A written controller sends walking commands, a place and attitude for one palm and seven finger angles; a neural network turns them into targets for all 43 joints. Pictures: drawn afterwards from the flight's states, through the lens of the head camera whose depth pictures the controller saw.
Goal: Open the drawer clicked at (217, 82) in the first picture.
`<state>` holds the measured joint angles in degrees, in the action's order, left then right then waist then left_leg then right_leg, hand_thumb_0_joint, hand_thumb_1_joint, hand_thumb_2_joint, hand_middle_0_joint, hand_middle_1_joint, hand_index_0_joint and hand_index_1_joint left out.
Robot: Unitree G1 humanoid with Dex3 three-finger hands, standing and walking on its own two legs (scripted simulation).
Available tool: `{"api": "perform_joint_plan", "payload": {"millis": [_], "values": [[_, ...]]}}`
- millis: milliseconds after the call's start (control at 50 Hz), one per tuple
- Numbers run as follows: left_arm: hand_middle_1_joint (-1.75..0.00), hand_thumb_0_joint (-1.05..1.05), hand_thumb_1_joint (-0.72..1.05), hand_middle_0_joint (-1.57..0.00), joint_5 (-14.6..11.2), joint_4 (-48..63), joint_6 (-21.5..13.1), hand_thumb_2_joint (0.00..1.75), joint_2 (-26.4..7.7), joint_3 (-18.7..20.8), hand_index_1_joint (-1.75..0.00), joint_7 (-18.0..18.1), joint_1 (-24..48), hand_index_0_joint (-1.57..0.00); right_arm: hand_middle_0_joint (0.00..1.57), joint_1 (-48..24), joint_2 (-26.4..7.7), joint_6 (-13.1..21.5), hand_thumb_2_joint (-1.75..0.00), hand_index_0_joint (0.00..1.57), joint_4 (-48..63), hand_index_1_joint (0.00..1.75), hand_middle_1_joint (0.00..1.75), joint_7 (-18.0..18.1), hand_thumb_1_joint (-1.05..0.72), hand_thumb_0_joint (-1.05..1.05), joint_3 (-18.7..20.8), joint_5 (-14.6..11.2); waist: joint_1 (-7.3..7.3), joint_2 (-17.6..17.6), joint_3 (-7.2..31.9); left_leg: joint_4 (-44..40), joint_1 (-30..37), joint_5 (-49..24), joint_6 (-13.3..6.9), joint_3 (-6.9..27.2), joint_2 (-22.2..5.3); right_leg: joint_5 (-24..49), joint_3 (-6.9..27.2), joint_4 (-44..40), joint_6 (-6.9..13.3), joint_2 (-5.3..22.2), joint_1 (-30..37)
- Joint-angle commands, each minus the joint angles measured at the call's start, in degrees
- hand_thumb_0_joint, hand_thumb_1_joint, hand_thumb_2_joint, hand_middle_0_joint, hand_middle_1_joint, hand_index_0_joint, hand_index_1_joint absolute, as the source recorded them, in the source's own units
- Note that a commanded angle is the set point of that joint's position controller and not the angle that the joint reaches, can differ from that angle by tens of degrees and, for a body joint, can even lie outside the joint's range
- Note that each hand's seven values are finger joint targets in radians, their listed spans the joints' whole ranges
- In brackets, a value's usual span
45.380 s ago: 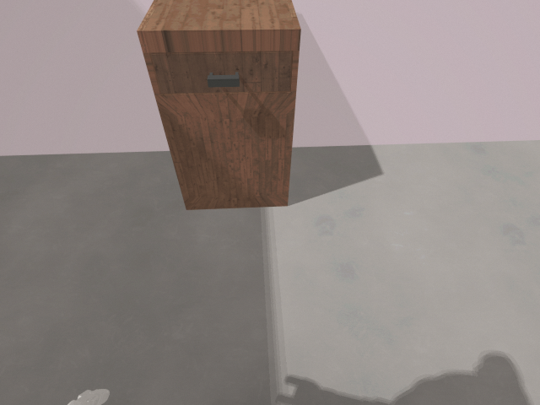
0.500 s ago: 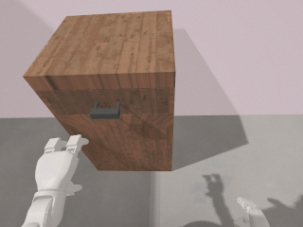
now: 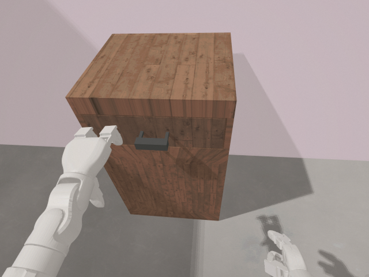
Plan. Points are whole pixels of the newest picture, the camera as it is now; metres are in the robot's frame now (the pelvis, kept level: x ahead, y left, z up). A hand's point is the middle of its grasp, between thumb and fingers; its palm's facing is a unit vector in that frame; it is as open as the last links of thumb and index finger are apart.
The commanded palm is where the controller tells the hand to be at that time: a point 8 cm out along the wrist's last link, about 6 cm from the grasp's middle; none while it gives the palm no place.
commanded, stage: raise the hand with hooked fingers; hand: left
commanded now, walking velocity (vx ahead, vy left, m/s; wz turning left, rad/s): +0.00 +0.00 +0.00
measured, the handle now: (153, 139) +0.52 +0.19 -0.06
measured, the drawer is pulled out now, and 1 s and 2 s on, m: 0.00 0.00 0.00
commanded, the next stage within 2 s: move the hooked fingers above the handle in 0.36 s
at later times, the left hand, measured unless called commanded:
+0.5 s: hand (98, 169) +0.31 +0.24 +0.07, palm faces +0.05 -0.08 -1.00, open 13.8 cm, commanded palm +0.29 +0.25 +0.13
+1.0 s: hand (121, 158) +0.36 +0.22 +0.04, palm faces -0.01 -0.05 -1.00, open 13.8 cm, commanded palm +0.34 +0.23 +0.10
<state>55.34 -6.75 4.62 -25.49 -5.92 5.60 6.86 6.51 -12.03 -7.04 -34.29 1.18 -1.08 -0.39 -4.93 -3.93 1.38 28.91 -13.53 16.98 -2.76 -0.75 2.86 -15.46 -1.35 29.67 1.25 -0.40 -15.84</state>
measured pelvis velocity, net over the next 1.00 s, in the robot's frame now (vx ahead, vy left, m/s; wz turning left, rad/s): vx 0.01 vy -0.02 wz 0.00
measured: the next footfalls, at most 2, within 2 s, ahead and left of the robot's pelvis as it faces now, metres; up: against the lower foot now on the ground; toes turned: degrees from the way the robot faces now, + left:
none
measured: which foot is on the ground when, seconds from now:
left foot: down 0.00-1.00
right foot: down 0.00-1.00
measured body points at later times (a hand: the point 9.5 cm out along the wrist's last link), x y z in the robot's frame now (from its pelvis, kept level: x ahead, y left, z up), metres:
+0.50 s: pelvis +0.00 +0.00 +0.00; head +0.02 -0.02 +0.45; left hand +0.30 +0.24 +0.13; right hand +0.17 -0.22 -0.12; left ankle -0.02 +0.09 -0.74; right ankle +0.00 -0.11 -0.74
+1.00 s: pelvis +0.01 -0.02 -0.01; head +0.05 -0.04 +0.44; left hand +0.36 +0.22 +0.10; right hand +0.16 -0.26 -0.13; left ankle -0.02 +0.09 -0.74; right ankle +0.00 -0.11 -0.74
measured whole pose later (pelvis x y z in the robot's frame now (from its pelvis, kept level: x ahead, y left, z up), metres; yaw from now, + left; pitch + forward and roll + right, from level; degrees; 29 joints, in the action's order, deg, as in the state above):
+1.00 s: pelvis +0.01 -0.02 -0.01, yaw +0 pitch +8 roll +1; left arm 56.8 -21.1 -1.2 -25.1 -4.9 9.7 15.6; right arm 11.0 -14.6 -7.1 -36.4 2.0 2.4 -0.8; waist -2.7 -3.1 3.2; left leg 32.4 -21.5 18.6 -1.7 -0.7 1.9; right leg -17.2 -1.5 33.6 2.4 -1.3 -24.2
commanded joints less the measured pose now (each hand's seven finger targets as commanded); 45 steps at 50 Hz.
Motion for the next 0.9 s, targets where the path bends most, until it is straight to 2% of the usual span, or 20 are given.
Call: {"api": "perform_joint_plan", "payload": {"millis": [0,80,180,200,280,320,420,440,480,500,520,560,580,620,640,680,760,800,840,880], "values": [[-1.2,0.0,-0.5,-0.3,-0.99,8.29,-2.1,0.3,-10.27,7.72,-1.2,-0.18,12.2,-0.3,0.2,-4.66,-7.93,1.96,-0.9,0.2,8.01,0.3,0.3,0.08,-0.9,0.0,2.88,-0.22,0.51,3.3,11.48,-4.76,1.8,-20.24,1.49,1.79,-1.48,13.7,0.91,-3.31,1.82,-0.95,7.22],[-1.2,0.0,-0.5,-0.3,-1.38,12.99,-4.54,0.3,-10.77,8.33,-1.2,-0.26,11.68,-0.3,0.2,-4.08,-8.2,1.92,-0.9,0.2,8.34,0.3,0.3,-0.6,-0.9,0.0,3.35,0.12,0.14,2.37,13.15,-4.36,2.67,-24.11,1.93,2.19,-1.86,15.18,0.79,-2.78,1.84,-0.69,7.14],[-1.2,0.0,-0.5,-0.3,-0.92,15.13,-6.47,0.3,-12.2,10.35,-1.2,3.0,12.92,-0.3,0.2,-3.28,-8.3,2.41,-0.9,0.2,7.72,0.3,0.3,-0.71,-0.9,0.0,3.98,0.05,-0.04,0.36,14.43,-4.16,3.31,-23.85,2.54,2.86,-1.9,13.38,0.69,-2.42,1.98,-0.82,5.67],[-1.2,0.0,-0.5,-0.3,-0.79,15.0,-6.46,0.3,-13.44,11.9,-1.2,3.7,12.76,-0.3,0.2,-3.15,-8.52,2.54,-0.9,0.2,7.45,0.3,0.3,-0.66,-0.9,0.0,4.12,0.15,-0.4,0.92,15.19,-4.37,3.34,-23.43,2.62,3.18,-2.05,12.99,0.77,-2.38,2.02,-1.1,6.02],[-1.2,0.0,-0.5,-0.3,-0.62,14.42,-5.53,0.3,-12.02,10.14,-1.2,5.55,13.25,-0.3,0.2,-3.13,-8.39,2.55,-0.9,0.2,6.79,0.3,0.3,-0.53,-0.9,0.0,4.38,-0.26,0.25,0.15,15.18,-4.19,3.44,-22.47,2.76,2.82,-1.82,12.12,0.55,-2.25,1.98,-0.92,4.85],[-1.2,0.0,-0.5,-0.3,-0.63,14.21,-4.63,0.3,-11.56,9.26,-1.2,5.53,13.38,-0.3,0.2,-3.15,-8.51,2.55,-0.9,0.2,6.63,0.3,0.3,-0.56,-0.9,0.0,4.28,-0.33,0.49,0.43,15.52,-4.39,3.51,-21.89,2.77,2.79,-1.86,11.81,0.63,-2.39,1.94,-0.86,5.16],[-1.2,0.0,-0.5,-0.3,-0.91,12.3,-3.05,0.3,-10.46,7.52,-1.2,4.12,12.67,-0.3,0.2,-3.72,-8.52,2.37,-0.9,0.2,6.9,0.3,0.3,-0.29,-0.9,0.0,3.88,-0.47,0.8,2.47,13.04,-4.99,2.26,-19.54,2.2,2.59,-1.71,10.65,0.46,-2.96,1.8,-0.82,5.19],[-1.2,0.0,-0.5,-0.3,-1.11,12.43,-3.05,0.3,-10.95,7.88,-1.2,3.82,12.49,-0.3,0.2,-3.74,-8.57,2.31,-0.9,0.2,7.07,0.3,0.3,-0.15,-0.9,0.0,3.87,-0.44,0.56,2.15,13.06,-5.19,2.11,-18.82,1.97,2.35,-1.56,10.69,0.64,-3.18,1.82,-0.78,5.87],[-1.2,0.0,-0.5,-0.3,-0.73,8.26,-2.74,0.3,-11.95,8.42,-1.2,3.31,14.43,-0.3,0.2,-3.49,-8.64,2.08,-0.9,0.2,6.5,0.3,0.3,0.31,-0.9,0.0,3.55,-0.52,1.16,4.52,10.84,-4.94,0.49,-16.63,1.42,1.63,-1.24,10.43,0.75,-3.6,1.66,-0.84,4.96],[-1.2,0.0,-0.5,-0.3,-0.64,7.48,-2.88,0.3,-12.25,8.63,-1.2,3.02,16.37,-0.3,0.2,-3.41,-8.91,2.09,-0.9,0.2,6.42,0.3,0.3,0.49,-0.9,0.0,3.48,-0.58,1.34,4.36,10.78,-5.01,0.16,-15.8,1.27,1.59,-1.19,10.1,1.02,-3.83,1.63,-0.99,4.78],[-1.2,0.0,-0.5,-0.3,-0.29,7.11,-3.35,0.3,-13.19,8.9,-1.2,3.03,18.31,-0.3,0.2,-3.04,-8.75,2.12,-0.9,0.2,6.3,0.3,0.3,0.69,-0.9,0.0,3.44,-0.49,1.3,4.07,11.89,-4.88,0.19,-15.51,1.25,1.36,-1.06,9.81,1.02,-3.53,1.6,-0.75,5.12],[-1.2,0.0,-0.5,-0.3,-0.23,6.29,-4.49,0.3,-11.85,7.62,-1.2,2.96,19.88,-0.3,0.2,-2.82,-8.33,2.46,-0.9,0.2,6.53,0.3,0.3,0.94,-0.9,0.0,3.57,-0.48,1.38,2.85,13.17,-3.9,0.46,-16.09,0.99,1.3,-0.65,10.79,1.21,-3.03,1.65,-0.68,4.88],[-1.2,0.0,-0.5,-0.3,-0.15,4.66,-4.93,0.3,-12.27,7.86,-1.2,3.03,21.18,-0.3,0.2,-2.38,-8.35,2.44,-0.9,0.2,6.14,0.3,0.3,1.09,-0.9,0.0,3.6,-0.46,1.7,3.68,12.89,-3.62,-0.05,-15.56,0.96,1.15,-0.54,10.68,1.25,-2.95,1.58,-0.73,4.5],[-1.2,0.0,-0.5,-0.3,0.14,4.92,-6.05,0.3,-12.7,8.15,-1.2,3.36,22.64,-0.3,0.2,-2.13,-8.27,2.64,-0.9,0.2,6.34,0.3,0.3,1.14,-0.9,0.0,3.78,-0.25,1.37,2.11,15.32,-2.84,0.2,-16.08,0.82,0.92,-0.34,11.42,1.71,-2.46,1.51,-0.58,5.05],[-1.2,0.0,-0.5,-0.3,0.11,3.85,-6.44,0.3,-12.32,7.97,-1.2,3.64,23.2,-0.3,0.2,-1.69,-8.13,2.68,-0.9,0.2,6.13,0.3,0.3,1.23,-0.9,0.0,3.89,-0.3,1.69,3.18,15.54,-2.37,-0.2,-16.33,0.72,0.84,-0.27,12.12,1.68,-2.18,1.47,-0.6,4.83],[-1.2,0.0,-0.5,-0.3,0.35,2.32,-6.98,0.3,-12.53,8.47,-1.2,4.14,23.25,-0.3,0.2,-1.22,-8.24,2.72,-0.9,0.2,5.88,0.3,0.3,1.15,-0.9,0.0,4.18,-0.26,1.62,2.78,15.9,-1.56,-0.79,-17.67,0.79,0.56,-0.28,14.0,1.81,-1.41,1.52,-0.69,4.35],[-1.2,0.0,-0.5,-0.3,0.37,0.13,-6.72,0.3,-11.6,7.91,-1.2,4.92,22.84,-0.3,0.2,-0.59,-8.37,2.38,-0.9,0.2,5.98,0.3,0.3,0.85,-0.9,0.0,4.4,-0.39,1.6,2.98,16.58,-0.53,-2.47,-18.8,0.74,0.44,-0.15,16.16,1.92,-0.21,1.5,-0.61,4.31],[-1.2,0.0,-0.5,-0.3,0.71,-0.95,-6.34,0.3,-13.8,10.12,-1.2,5.42,22.99,-0.3,0.2,-0.28,-8.83,2.16,-0.9,0.2,5.89,0.3,0.3,0.95,-0.9,0.0,4.67,-0.41,1.44,4.49,18.11,0.09,-3.54,-19.36,0.54,0.21,-0.05,17.74,2.46,0.28,1.36,-0.72,5.54],[-1.2,0.0,-0.5,-0.3,0.8,-2.0,-6.01,0.3,-11.86,7.95,-1.2,5.75,24.6,-0.3,0.2,-0.05,-8.6,2.01,-0.9,0.2,6.01,0.3,0.3,1.02,-0.9,0.0,4.69,-0.59,1.97,4.06,17.32,0.43,-4.58,-18.42,0.43,-0.14,0.07,17.81,2.47,0.66,1.2,-0.37,4.73],[-1.2,0.0,-0.5,-0.3,1.07,-2.29,-6.07,0.3,-11.34,7.33,-1.2,6.17,26.02,-0.3,0.2,0.63,-8.65,2.02,-0.9,0.2,5.89,0.3,0.3,1.05,-0.9,0.0,5.01,-0.55,2.23,4.22,18.78,1.04,-4.27,-18.69,0.32,-0.14,0.1,18.21,2.47,1.16,1.15,-0.41,4.39]]}}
